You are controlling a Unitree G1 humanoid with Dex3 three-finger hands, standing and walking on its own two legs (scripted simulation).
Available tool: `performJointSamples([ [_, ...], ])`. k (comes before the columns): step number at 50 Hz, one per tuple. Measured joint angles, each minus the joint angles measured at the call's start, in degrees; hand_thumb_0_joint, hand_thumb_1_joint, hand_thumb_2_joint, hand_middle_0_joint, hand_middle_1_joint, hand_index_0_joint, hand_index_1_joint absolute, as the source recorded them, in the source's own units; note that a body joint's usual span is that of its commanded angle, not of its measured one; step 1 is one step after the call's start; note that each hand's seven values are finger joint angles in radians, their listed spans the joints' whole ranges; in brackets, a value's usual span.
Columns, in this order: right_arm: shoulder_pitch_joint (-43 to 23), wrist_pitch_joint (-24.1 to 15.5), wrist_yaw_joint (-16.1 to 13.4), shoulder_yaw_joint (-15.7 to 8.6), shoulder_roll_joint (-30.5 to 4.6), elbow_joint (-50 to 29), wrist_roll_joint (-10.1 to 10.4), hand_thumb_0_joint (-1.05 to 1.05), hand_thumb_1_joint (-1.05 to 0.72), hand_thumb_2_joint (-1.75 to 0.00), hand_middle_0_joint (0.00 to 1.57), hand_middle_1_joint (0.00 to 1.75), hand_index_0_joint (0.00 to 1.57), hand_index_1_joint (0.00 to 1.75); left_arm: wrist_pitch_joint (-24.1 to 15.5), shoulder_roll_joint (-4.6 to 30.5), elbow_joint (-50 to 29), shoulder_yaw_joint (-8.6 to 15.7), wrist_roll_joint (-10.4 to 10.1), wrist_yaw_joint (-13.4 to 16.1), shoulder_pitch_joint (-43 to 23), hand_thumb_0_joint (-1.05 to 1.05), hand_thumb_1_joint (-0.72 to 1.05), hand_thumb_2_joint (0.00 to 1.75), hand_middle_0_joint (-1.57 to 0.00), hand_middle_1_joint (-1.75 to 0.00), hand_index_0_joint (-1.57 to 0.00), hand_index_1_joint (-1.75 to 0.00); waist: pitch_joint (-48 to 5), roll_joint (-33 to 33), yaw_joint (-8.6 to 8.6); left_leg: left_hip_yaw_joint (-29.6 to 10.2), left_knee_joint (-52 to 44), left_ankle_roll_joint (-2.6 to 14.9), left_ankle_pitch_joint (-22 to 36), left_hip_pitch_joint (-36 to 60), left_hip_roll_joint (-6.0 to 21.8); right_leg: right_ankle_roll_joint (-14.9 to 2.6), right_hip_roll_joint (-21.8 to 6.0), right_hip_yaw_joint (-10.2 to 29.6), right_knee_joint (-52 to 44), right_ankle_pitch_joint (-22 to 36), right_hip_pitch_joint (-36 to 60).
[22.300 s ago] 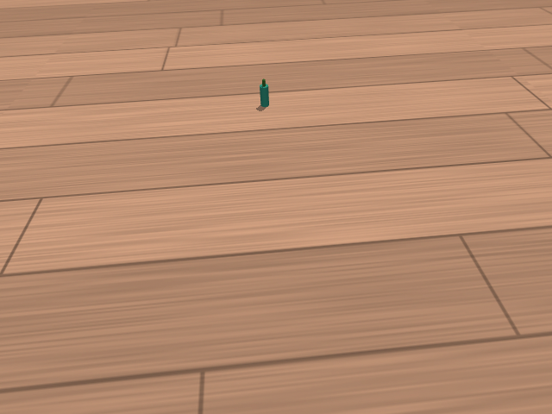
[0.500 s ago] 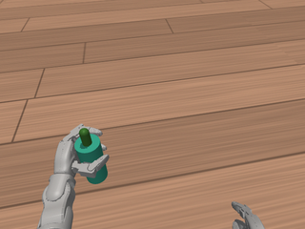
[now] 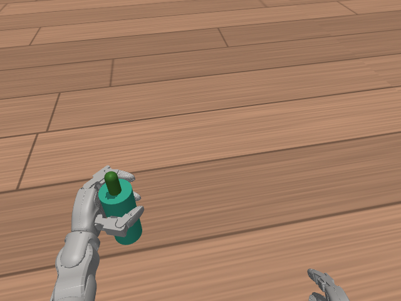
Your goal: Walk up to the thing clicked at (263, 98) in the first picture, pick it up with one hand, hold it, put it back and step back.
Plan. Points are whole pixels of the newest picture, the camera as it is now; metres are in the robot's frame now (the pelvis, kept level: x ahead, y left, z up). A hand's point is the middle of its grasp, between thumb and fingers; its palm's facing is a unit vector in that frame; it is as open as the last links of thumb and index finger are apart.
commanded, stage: hold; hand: left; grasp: from the side
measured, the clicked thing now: (120, 206) +0.31 +0.17 +0.04
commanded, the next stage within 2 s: crouch in 1.34 s
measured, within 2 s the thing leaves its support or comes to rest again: neither
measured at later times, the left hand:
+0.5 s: hand (119, 201) +0.32 +0.17 +0.06, palm faces -0.02 -1.00 -0.01, open 8.8 cm
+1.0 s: hand (118, 203) +0.31 +0.17 +0.06, palm faces +0.00 -1.00 -0.01, open 8.8 cm
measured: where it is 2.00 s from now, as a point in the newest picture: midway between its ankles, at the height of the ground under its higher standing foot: outside the picture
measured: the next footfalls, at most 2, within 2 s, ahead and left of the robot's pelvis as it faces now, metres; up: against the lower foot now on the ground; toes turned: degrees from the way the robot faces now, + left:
none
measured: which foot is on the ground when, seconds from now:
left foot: down 0.00-1.00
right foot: down 0.00-1.00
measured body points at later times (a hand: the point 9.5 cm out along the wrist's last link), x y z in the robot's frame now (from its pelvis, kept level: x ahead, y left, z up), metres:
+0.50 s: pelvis +0.00 +0.00 +0.00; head +0.03 +0.01 +0.45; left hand +0.31 +0.22 +0.06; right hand +0.13 -0.24 -0.10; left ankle +0.03 +0.14 -0.70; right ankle +0.01 -0.13 -0.70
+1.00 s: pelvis +0.00 +0.00 +0.00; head +0.02 +0.01 +0.45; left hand +0.31 +0.22 +0.06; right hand +0.14 -0.24 -0.10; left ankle +0.03 +0.14 -0.70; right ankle +0.01 -0.13 -0.70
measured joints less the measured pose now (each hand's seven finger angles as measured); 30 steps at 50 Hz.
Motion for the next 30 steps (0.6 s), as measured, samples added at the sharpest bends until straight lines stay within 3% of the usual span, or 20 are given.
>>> performJointSamples([
  [5, -0.2, -0.1, -0.1, 0.1, 0.2, 0.3, -0.1, 0.01, -0.89, -0.89, 0.21, 0.3, 0.2, 0.3, -0.1, -0.1, 1.3, 0.9, -0.1, 0.5, -1.3, 0.04, -0.19, 1.1, -0.86, -1.08, -0.74, -1.08, -0.1, -0.1, 0.05, -0.1, 0.3, 0.01, -0.2, -0.2, 0.0, 0.01, 0.0, -0.1, 0.3, -0.2, -0.2],
  [30, 0.3, 0.0, 0.2, -0.1, 0.4, 0.3, -0.2, 0.01, -0.89, -0.9, 0.21, 0.3, 0.2, 0.3, 0.3, 0.3, 0.2, 0.3, 0.3, 1.0, -0.9, 0.04, -0.19, 1.11, -0.86, -1.08, -0.74, -1.08, -0.4, 0.0, 0.09, 0.2, 0.4, 0.38, -0.5, 0.1, -0.1, 0.38, -0.1, 0.2, -0.4, 0.0, 0.5],
])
